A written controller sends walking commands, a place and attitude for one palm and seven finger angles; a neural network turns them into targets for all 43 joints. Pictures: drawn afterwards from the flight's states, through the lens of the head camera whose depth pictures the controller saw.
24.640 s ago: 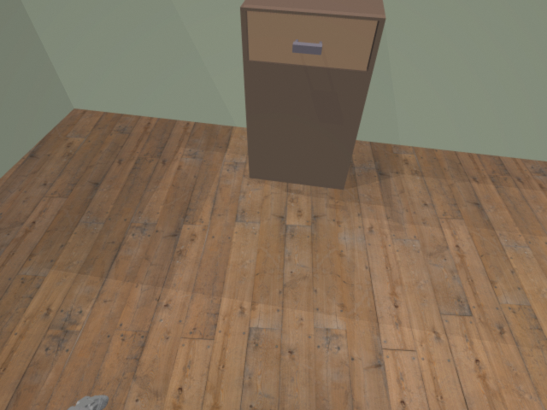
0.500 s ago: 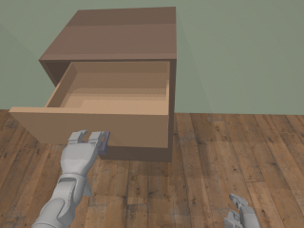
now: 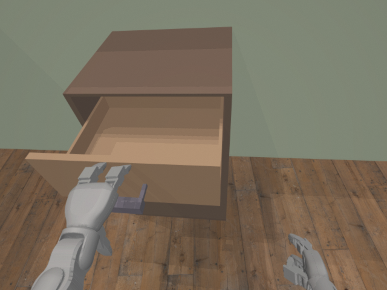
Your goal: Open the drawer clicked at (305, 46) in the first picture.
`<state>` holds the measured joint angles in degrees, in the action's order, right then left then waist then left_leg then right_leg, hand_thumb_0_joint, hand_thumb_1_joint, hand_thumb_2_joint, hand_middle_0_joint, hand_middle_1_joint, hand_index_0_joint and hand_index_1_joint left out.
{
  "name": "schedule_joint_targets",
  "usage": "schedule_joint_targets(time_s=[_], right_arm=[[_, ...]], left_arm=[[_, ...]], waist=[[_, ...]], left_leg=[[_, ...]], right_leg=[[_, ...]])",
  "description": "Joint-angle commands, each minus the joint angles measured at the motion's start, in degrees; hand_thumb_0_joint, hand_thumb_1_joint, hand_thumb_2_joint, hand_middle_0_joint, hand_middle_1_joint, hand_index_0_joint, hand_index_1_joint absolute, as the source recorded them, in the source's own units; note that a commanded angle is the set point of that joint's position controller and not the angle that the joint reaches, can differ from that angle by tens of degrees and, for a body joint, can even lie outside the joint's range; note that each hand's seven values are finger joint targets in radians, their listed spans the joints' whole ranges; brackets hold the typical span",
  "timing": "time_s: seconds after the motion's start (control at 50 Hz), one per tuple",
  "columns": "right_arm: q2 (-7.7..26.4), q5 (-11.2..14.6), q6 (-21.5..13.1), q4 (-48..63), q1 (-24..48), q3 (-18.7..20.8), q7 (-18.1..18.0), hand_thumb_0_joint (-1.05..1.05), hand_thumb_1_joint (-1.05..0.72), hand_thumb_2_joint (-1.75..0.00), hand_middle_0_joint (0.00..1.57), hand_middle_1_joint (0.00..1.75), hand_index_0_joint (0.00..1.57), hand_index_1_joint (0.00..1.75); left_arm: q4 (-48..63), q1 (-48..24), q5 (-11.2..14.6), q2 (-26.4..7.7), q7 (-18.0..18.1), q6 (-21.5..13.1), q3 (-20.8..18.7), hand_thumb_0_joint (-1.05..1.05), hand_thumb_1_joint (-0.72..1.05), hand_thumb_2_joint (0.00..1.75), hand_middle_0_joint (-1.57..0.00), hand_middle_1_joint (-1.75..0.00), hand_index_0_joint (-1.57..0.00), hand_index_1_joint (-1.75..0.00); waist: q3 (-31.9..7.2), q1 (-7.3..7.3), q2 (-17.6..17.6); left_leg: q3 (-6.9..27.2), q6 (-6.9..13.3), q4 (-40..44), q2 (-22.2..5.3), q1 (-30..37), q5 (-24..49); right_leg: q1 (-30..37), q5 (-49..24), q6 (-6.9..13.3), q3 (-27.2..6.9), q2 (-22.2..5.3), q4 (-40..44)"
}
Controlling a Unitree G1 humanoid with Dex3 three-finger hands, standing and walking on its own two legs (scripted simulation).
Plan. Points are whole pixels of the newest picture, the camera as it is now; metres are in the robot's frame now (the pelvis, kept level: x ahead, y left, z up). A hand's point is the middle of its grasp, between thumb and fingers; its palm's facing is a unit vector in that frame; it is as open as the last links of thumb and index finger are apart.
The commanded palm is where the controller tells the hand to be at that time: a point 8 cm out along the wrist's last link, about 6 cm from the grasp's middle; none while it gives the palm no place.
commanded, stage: lift the hand off the handle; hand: left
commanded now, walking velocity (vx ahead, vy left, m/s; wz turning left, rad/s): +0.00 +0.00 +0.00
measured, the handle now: (124, 195) +0.32 +0.23 -0.02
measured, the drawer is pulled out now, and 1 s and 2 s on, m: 0.24 0.24 0.24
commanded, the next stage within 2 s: draw the hand back to the body in 0.66 s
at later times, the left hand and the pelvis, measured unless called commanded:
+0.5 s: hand (85, 185) +0.25 +0.23 +0.13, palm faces +0.11 -0.08 -0.99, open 16.2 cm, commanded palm +0.22 +0.23 +0.19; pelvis +0.01 +0.00 +0.01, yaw +0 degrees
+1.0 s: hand (73, 189) +0.24 +0.25 +0.14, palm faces +0.11 -0.09 -0.99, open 16.2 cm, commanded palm +0.20 +0.24 +0.19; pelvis -0.01 +0.01 +0.01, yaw +0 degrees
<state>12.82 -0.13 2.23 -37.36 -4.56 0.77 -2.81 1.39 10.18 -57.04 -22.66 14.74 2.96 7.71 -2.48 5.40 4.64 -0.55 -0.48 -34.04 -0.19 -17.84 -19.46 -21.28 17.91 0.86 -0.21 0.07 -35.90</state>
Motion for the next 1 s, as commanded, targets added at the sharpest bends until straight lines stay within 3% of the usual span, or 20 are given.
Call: schedule_joint_targets(time_s=[0.0, 0.1, 0.14, 0.16, 0.24, 0.26, 0.34, 0.36, 0.44, 0.46, 0.5, 0.54, 0.56, 0.6, 0.64, 0.7, 0.74, 0.78, 0.94, 0.98], right_arm=[[5.1, -0.2, -2.1, 9.1, 8.7, 1.3, 0.3, 0.00, -0.90, -0.90, 0.20, 0.30, 0.20, 0.30], [5.4, 0.2, -0.2, 9.1, 9.8, 0.5, 1.4, 0.00, -0.90, -0.90, 0.20, 0.30, 0.20, 0.30], [5.8, 0.8, 0.7, 9.8, 11.4, 0.2, 1.5, 0.00, -0.90, -0.90, 0.20, 0.30, 0.20, 0.30], [5.3, 0.5, 0.9, 10.0, 11.2, -0.5, 1.7, 0.00, -0.90, -0.90, 0.20, 0.30, 0.20, 0.30], [5.8, 0.8, 1.5, 10.4, 11.9, -0.6, 1.5, 0.00, -0.90, -0.90, 0.20, 0.30, 0.20, 0.30], [5.1, 0.3, 1.2, 10.7, 11.4, -1.0, 1.7, 0.00, -0.90, -0.90, 0.20, 0.30, 0.20, 0.30], [6.1, 0.7, 1.2, 10.5, 11.7, -0.5, 1.8, 0.00, -0.90, -0.90, 0.20, 0.30, 0.20, 0.30], [5.3, 0.4, 1.2, 10.9, 11.3, -1.0, 2.2, 0.00, -0.90, -0.90, 0.20, 0.30, 0.20, 0.30], [6.2, 1.4, 1.6, 10.5, 12.5, -0.6, 2.4, 0.00, -0.90, -0.90, 0.20, 0.30, 0.20, 0.30], [5.7, 0.9, 1.3, 11.0, 11.9, -1.0, 2.6, 0.00, -0.90, -0.90, 0.20, 0.30, 0.20, 0.30], [6.4, 1.2, 1.5, 10.0, 11.3, -0.6, 1.9, 0.00, -0.90, -0.90, 0.20, 0.30, 0.20, 0.30], [6.8, 1.8, 1.0, 10.5, 12.6, -0.8, 1.7, 0.00, -0.90, -0.90, 0.20, 0.30, 0.20, 0.30], [5.9, 1.2, 0.7, 10.9, 12.1, -1.3, 2.0, 0.00, -0.90, -0.90, 0.20, 0.30, 0.20, 0.30], [6.4, 1.4, 1.1, 10.3, 11.1, -0.7, 1.9, 0.00, -0.90, -0.90, 0.20, 0.30, 0.20, 0.30], [6.9, 1.7, 1.0, 10.5, 12.1, -0.8, 1.9, 0.00, -0.90, -0.90, 0.20, 0.30, 0.20, 0.30], [6.6, 1.2, 1.2, 10.3, 10.9, -0.9, 2.0, 0.00, -0.90, -0.90, 0.20, 0.30, 0.20, 0.30], [6.8, 1.5, 0.7, 10.6, 11.7, -0.8, 2.1, 0.00, -0.90, -0.90, 0.20, 0.30, 0.20, 0.30], [5.9, 1.1, 0.6, 10.4, 11.1, -0.6, 2.5, 0.00, -0.90, -0.90, 0.20, 0.30, 0.20, 0.30], [7.0, 1.7, 0.6, 11.1, 12.3, -0.7, 3.1, 0.00, -0.90, -0.90, 0.20, 0.30, 0.20, 0.30], [6.3, 1.5, 0.7, 10.6, 11.6, -0.6, 3.0, 0.00, -0.90, -0.90, 0.20, 0.30, 0.20, 0.30]], left_arm=[[17.6, -11.8, 0.2, -10.3, 2.4, 0.2, -9.7, 0.00, -0.50, 0.30, -0.15, -0.30, -0.15, -0.30], [17.4, -9.3, 1.0, -8.6, -2.2, 3.8, -6.9, 0.00, -0.50, 0.30, -0.15, -0.30, -0.15, -0.30], [18.7, -9.7, 1.7, -11.3, -4.5, 5.3, -9.0, 0.00, -0.50, 0.30, -0.15, -0.30, -0.15, -0.30], [18.9, -10.8, 1.4, -8.5, -5.8, 5.8, -5.5, 0.00, -0.50, 0.30, -0.15, -0.30, -0.15, -0.30], [23.0, -14.0, 2.5, -13.7, -8.6, 4.7, -9.6, 0.00, -0.50, 0.30, -0.15, -0.30, -0.15, -0.30], [23.4, -13.8, 2.1, -12.2, -9.0, 4.1, -8.4, 0.00, -0.50, 0.30, -0.15, -0.30, -0.15, -0.30], [26.1, -10.1, 4.5, -17.8, -9.3, 2.2, -15.6, 0.00, -0.50, 0.30, -0.15, -0.30, -0.15, -0.30], [25.8, -8.9, 4.2, -15.0, -9.5, 2.3, -13.4, 0.00, -0.50, 0.30, -0.15, -0.30, -0.15, -0.30], [26.8, -11.8, 6.3, -17.4, -10.0, 3.0, -15.6, 0.00, -0.50, 0.30, -0.15, -0.30, -0.15, -0.30], [27.6, -13.8, 5.7, -14.6, -10.5, 3.2, -12.2, 0.00, -0.50, 0.30, -0.15, -0.30, -0.15, -0.30], [23.9, -14.9, 6.1, -15.8, -11.4, 3.8, -12.7, 0.00, -0.50, 0.30, -0.15, -0.30, -0.15, -0.30], [26.8, -19.0, 7.1, -19.8, -12.2, 3.6, -15.4, 0.00, -0.50, 0.30, -0.15, -0.30, -0.15, -0.30], [25.4, -17.8, 6.2, -15.1, -13.0, 3.7, -11.0, 0.00, -0.50, 0.30, -0.15, -0.30, -0.15, -0.30], [22.7, -15.0, 6.9, -13.3, -14.2, 3.8, -9.6, 0.00, -0.50, 0.30, -0.15, -0.30, -0.15, -0.30], [23.7, -16.9, 7.6, -17.7, -14.5, 3.2, -13.6, 0.00, -0.50, 0.30, -0.15, -0.30, -0.15, -0.30], [22.3, -15.7, 6.3, -16.0, -14.4, 2.3, -12.5, 0.00, -0.50, 0.30, -0.15, -0.30, -0.15, -0.30], [24.9, -18.2, 7.1, -20.9, -13.3, 1.2, -17.4, 0.00, -0.50, 0.30, -0.15, -0.30, -0.15, -0.30], [24.7, -14.4, 6.7, -16.4, -12.7, 0.8, -14.2, 0.00, -0.50, 0.30, -0.15, -0.30, -0.15, -0.30], [28.0, -10.5, 7.7, -19.2, -11.6, 2.5, -17.8, 0.00, -0.50, 0.30, -0.15, -0.30, -0.15, -0.30], [27.8, -10.4, 7.3, -15.1, -12.1, 2.5, -13.1, 0.00, -0.50, 0.30, -0.15, -0.30, -0.15, -0.30]], waist=[[-13.3, -0.15, -3.8], [-10.1, 0.01, -5.0], [-8.7, 0.17, -4.2], [-9.4, 0.09, -4.3], [-9.9, 0.16, -2.7], [-11.3, 0.75, -3.7], [-11.2, 1.33, -1.7], [-11.1, 1.55, -2.9], [-7.7, 0.55, -0.5], [-9.4, 0.59, -1.1], [-7.3, -0.10, -3.9], [-8.7, -0.28, -1.6], [-10.0, 0.31, -1.9], [-7.2, -0.22, -3.7], [-7.8, -0.05, -2.8], [-7.6, 0.57, -4.4], [-9.5, 0.96, -2.3], [-9.6, 1.09, -2.1], [-8.2, 1.13, -1.1], [-6.7, -0.07, -1.5]], left_leg=[[-1.0, 1.5, 4.5, 1.7, 5.6, 19.5], [-1.4, 1.5, 6.7, 1.8, 5.8, 20.0], [-1.3, 1.4, 7.6, 1.6, 6.1, 19.4], [-1.6, 1.7, 7.7, 1.8, 6.4, 19.2], [-1.0, 1.7, 8.8, 1.5, 8.0, 19.3], [-1.1, 2.1, 8.7, 1.8, 8.2, 20.3], [-0.8, 1.5, 8.9, 1.5, 9.0, 23.3], [-1.0, 1.6, 9.0, 1.7, 8.3, 23.4], [-0.9, 1.2, 10.1, 1.3, 8.4, 21.1], [-0.9, 1.5, 10.2, 1.5, 8.9, 21.0], [-1.0, 1.7, 11.0, 1.5, 8.6, 19.6], [-0.5, 1.4, 11.0, 1.3, 9.4, 18.8], [-0.6, 1.7, 11.0, 1.8, 9.5, 19.8], [-0.8, 1.6, 11.7, 1.5, 9.3, 20.0], [-0.4, 1.3, 11.9, 1.2, 8.6, 18.0], [-0.8, 1.5, 12.2, 1.4, 8.2, 19.1], [-0.3, 1.2, 12.0, 1.1, 8.2, 18.3], [-0.5, 1.3, 12.0, 1.5, 8.8, 20.3], [-0.6, 1.0, 11.9, 0.9, 7.8, 18.5], [-0.5, 1.2, 12.4, 1.1, 8.4, 18.1]], right_leg=[[9.0, -17.3, 0.7, 0.2, 1.1, 5.8], [11.2, -18.5, 0.5, 0.4, 0.8, 7.8], [12.6, -18.3, 0.6, -0.2, 0.9, 8.9], [12.7, -17.6, 0.3, 0.6, 0.5, 8.8], [14.8, -18.0, 0.5, -0.1, 0.7, 10.0], [15.6, -18.4, 0.4, 0.3, 0.3, 9.7], [18.2, -24.1, 0.6, -1.0, 0.5, 10.1], [18.1, -23.3, 0.4, 0.0, 0.1, 9.8], [16.3, -19.9, 0.6, -0.5, 0.5, 11.5], [16.5, -18.7, 0.3, 0.5, 0.1, 11.4], [15.4, -17.1, 0.0, 0.6, 0.3, 12.6], [16.7, -16.4, 0.3, -0.1, 0.3, 12.7], [16.9, -16.4, 0.2, 0.9, 0.0, 12.2], [15.8, -17.0, -0.1, 1.4, 0.3, 13.0], [16.8, -15.5, 0.2, 0.6, 0.5, 13.0], [16.4, -15.7, 0.1, 1.3, 0.3, 12.9], [17.7, -15.2, 0.4, 0.4, 0.6, 12.5], [17.5, -16.2, 0.6, 0.9, 0.5, 12.5], [16.8, -15.1, 0.5, 0.4, 0.7, 12.4], [14.9, -13.3, 0.4, 1.4, 0.7, 13.1]])
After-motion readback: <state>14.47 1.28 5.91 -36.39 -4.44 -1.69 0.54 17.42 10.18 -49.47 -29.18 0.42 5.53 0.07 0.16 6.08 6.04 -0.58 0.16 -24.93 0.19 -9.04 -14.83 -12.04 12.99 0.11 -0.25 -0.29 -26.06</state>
